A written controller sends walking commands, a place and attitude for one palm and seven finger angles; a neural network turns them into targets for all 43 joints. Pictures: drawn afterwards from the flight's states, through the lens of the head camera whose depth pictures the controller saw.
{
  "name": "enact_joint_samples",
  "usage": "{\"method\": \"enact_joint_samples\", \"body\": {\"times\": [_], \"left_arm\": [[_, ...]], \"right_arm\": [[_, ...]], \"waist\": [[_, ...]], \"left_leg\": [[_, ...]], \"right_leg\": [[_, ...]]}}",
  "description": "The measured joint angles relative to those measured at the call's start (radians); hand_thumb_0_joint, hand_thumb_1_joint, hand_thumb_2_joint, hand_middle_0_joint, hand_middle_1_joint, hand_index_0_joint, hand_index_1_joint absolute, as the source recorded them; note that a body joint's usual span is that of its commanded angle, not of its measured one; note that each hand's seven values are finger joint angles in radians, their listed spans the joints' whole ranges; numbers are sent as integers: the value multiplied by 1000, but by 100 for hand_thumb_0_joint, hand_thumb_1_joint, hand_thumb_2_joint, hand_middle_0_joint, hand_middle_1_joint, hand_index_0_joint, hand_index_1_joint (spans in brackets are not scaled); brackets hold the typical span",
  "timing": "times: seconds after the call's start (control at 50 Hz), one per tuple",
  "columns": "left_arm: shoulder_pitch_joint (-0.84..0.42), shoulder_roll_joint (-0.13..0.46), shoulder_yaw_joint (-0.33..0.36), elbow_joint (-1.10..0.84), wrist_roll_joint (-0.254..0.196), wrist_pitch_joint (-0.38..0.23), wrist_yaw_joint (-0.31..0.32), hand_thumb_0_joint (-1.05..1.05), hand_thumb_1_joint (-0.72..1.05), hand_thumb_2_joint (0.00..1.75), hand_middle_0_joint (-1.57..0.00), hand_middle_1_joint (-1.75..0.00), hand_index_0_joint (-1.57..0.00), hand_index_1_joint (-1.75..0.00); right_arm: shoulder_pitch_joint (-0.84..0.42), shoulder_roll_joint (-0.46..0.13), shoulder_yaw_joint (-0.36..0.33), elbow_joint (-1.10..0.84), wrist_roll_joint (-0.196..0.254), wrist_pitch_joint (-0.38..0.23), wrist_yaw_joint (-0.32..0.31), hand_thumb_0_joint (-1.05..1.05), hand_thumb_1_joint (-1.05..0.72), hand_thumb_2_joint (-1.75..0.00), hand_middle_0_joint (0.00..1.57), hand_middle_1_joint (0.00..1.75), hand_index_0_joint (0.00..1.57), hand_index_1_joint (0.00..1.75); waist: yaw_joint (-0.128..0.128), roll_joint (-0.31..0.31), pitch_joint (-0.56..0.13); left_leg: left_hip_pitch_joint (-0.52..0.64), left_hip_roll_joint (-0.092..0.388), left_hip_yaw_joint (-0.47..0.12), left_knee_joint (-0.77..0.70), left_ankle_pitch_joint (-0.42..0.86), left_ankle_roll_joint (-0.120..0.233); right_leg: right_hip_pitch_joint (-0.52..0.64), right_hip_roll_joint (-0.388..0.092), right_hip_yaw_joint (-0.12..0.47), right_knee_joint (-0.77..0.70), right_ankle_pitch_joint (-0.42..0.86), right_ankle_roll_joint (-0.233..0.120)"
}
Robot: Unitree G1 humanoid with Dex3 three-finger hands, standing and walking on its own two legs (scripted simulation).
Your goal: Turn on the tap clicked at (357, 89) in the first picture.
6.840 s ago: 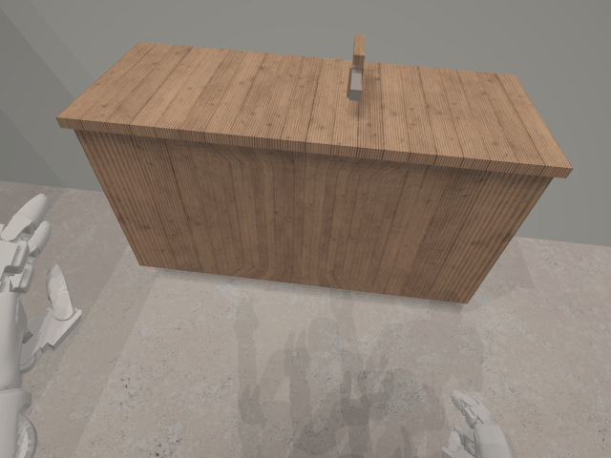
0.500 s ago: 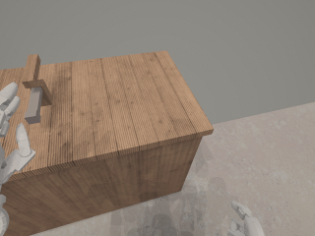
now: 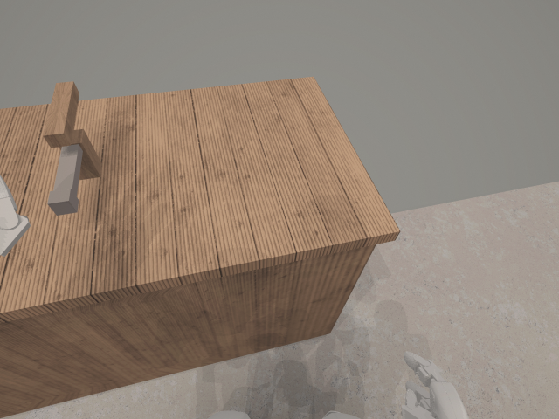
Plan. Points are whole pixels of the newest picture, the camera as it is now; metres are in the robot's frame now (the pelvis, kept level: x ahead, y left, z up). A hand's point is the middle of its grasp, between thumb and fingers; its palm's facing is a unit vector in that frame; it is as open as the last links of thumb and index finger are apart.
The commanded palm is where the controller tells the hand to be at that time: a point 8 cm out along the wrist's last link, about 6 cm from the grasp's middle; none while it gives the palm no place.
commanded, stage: come to a stop and stand still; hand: left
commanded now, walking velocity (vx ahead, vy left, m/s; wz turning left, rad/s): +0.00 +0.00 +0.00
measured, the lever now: (63, 202) +0.37 +0.36 +0.07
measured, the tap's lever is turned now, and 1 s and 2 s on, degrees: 0 0 0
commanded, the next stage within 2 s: look again from close up in 0.70 s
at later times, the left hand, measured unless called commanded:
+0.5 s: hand (45, 245) +0.24 +0.26 +0.18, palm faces +0.33 -0.87 -0.36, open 7.4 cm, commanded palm +0.18 +0.29 +0.20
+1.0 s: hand (29, 265) +0.21 +0.26 +0.18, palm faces +0.34 -0.88 -0.34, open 7.4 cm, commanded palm +0.16 +0.29 +0.20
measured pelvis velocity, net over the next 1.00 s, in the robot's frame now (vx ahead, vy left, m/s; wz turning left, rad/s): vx -0.01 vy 0.02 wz -0.05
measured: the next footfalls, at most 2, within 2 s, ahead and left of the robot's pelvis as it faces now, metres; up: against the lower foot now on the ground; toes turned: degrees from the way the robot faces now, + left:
none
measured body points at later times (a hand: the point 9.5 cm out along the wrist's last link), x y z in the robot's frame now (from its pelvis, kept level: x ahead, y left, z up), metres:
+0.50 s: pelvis +0.01 +0.02 +0.02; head +0.03 +0.05 +0.47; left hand +0.21 +0.30 +0.20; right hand +0.19 -0.21 -0.04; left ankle +0.00 +0.07 -0.72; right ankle +0.00 -0.10 -0.72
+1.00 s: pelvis -0.01 +0.02 +0.03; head -0.01 +0.05 +0.47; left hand +0.19 +0.31 +0.20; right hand +0.15 -0.21 -0.04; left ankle +0.00 +0.07 -0.72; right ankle +0.00 -0.10 -0.72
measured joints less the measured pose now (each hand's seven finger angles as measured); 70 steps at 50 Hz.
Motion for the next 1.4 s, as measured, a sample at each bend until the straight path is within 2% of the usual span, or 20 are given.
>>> {"method": "enact_joint_samples", "body": {"times": [0.06, 0.12, 0.16, 0.22, 0.28, 0.38, 0.46, 0.68, 0.88, 1.16, 1.18, 1.2, 1.22, 1.24, 1.28, 1.3, 1.36, 1.4], "left_arm": [[138, -68, -77, -88, 20, -23, -9, 2, 89, 90, -21, -30, -20, -30], [185, -54, -119, -104, 55, -32, -28, 2, 89, 90, -21, -30, -21, -30], [168, -19, -111, -88, 67, -32, -33, 2, 88, 90, -22, -30, -21, -30], [131, 25, -68, -73, 67, -17, -29, 2, 88, 90, -22, -30, -21, -30], [118, 10, -48, -73, 52, 0, -18, 2, 88, 90, -22, -30, -21, -30], [170, -32, -87, -98, 43, 26, -8, 2, 89, 90, -21, -30, -21, -30], [190, -44, -119, -88, 44, 44, -11, 2, 89, 90, -21, -30, -21, -30], [178, -53, -128, -47, 36, 58, 7, 2, 89, 90, -21, -30, -21, -30], [190, -50, -144, -31, 39, 54, 1, 2, 89, 90, -21, -30, -21, -30], [189, -55, -143, -38, 43, 51, 3, 2, 89, 90, -21, -30, -21, -30], [151, -18, -154, -34, 52, 54, 0, 2, 89, 90, -21, -30, -21, -30], [75, 32, -149, -8, 86, 56, -19, 2, 88, 90, -22, -30, -21, -30], [-1, 70, -140, 28, 81, 69, -33, 2, 88, 90, -22, -30, -21, -30], [-58, 82, -123, 54, 53, 101, -48, 2, 88, 90, -22, -30, -21, -30], [-100, 62, -74, 75, -20, 187, -69, 2, 88, 90, -22, -30, -21, -30], [-92, 40, -59, 72, -42, 230, -74, 2, 89, 90, -21, -30, -21, -30], [0, -18, -83, 30, -35, 315, -81, 2, 89, 90, -21, -30, -20, -30], [91, -44, -131, -9, -18, 316, -75, 2, 90, 90, -20, -30, -20, -30]], "right_arm": [[2, 20, 5, -22, -7, -11, -9, 2, -91, -90, 20, 30, 21, 30], [13, 32, 3, -52, -18, -26, -20, 2, -91, -90, 20, 30, 20, 30], [14, 39, 4, -64, -20, -29, -19, 2, -91, -90, 20, 30, 20, 30], [6, 39, 16, -83, -20, -24, -11, 2, -91, -90, 20, 30, 20, 30], [-22, 28, 24, -82, -17, -10, -7, 2, -90, -90, 20, 30, 21, 30], [-31, 21, 24, -94, -16, 12, -18, 2, -90, -90, 20, 30, 21, 30], [-22, 16, 20, -101, -17, 28, -35, 1, -90, -90, 20, 30, 21, 30], [12, 11, 28, -77, -16, 31, -57, 2, -90, -90, 20, 30, 21, 30], [29, 12, 29, -69, -18, 25, -63, 2, -90, -90, 20, 30, 21, 30], [26, 11, 23, -65, -19, 19, -63, 2, -90, -90, 20, 30, 21, 30], [47, -3, 45, -101, 2, 28, -86, 2, -90, -90, 20, 30, 21, 30], [63, -7, 52, -112, -9, 19, -96, 2, -90, -90, 20, 30, 21, 30], [64, -6, 51, -99, -22, 14, -88, 2, -90, -90, 20, 30, 20, 30], [54, -7, 52, -77, -30, 14, -73, 1, -90, -90, 20, 30, 21, 30], [23, -14, 56, -33, -32, 23, -49, 2, -90, -90, 20, 30, 21, 30], [10, -18, 55, -21, -27, 29, -38, 2, -90, -90, 20, 30, 21, 30], [-16, -32, 48, -23, -16, 49, -17, 2, -90, -90, 20, 30, 21, 30], [-32, -34, 43, -35, -17, 62, -14, 2, -90, -90, 20, 30, 21, 30]], "waist": [[2, -55, -8], [8, -63, -16], [10, -59, -21], [11, -56, -29], [6, -25, -33], [0, -33, -58], [0, -33, -64], [12, -25, -84], [3, -21, -93], [10, -16, -82], [12, -11, -78], [20, -15, -69], [25, -25, -67], [29, -31, -74], [30, -28, -94], [27, -21, -105], [12, 6, -125], [4, 16, -128]], "left_leg": [[71, -25, 44, -118, 36, 45], [99, -29, 48, -189, 68, 54], [100, -24, 34, -212, 84, 54], [79, -19, 23, -192, 75, 48], [65, 7, 17, -167, 60, 39], [76, 5, 33, -194, 72, 44], [89, 1, 33, -211, 84, 45], [97, 9, 34, -250, 122, 44], [106, 5, 40, -277, 146, 46], [115, -2, 41, -296, 159, 46], [96, -1, 28, -274, 153, 46], [81, -9, 13, -251, 148, 45], [70, -22, 2, -239, 146, 40], [63, -32, 0, -235, 147, 36], [62, -38, 12, -237, 149, 35], [63, -37, 19, -239, 148, 34], [53, -32, 28, -221, 139, 35], [34, -25, 28, -193, 127, 31]], "right_leg": [[26, -18, 48, -36, 17, 13], [28, -16, 53, 36, -57, 13], [54, -9, 36, 9, -64, 9], [130, -4, 18, -152, 25, 0], [154, 23, 12, -213, 25, 10], [149, 20, 28, -213, 33, 16], [159, 17, 28, -224, 40, 18], [178, 26, 29, -287, 94, 15], [182, 22, 35, -309, 117, 18], [184, 15, 36, -310, 120, 20], [170, 25, 41, -283, 92, 33], [156, 29, 50, -243, 78, 22], [145, 25, 49, -213, 74, 8], [131, 17, 49, -191, 56, 1], [114, 11, 63, -164, 32, 2], [109, 10, 69, -155, 30, 6], [94, 14, 74, -133, 22, 2], [79, 22, 71, -113, 15, -6]]}}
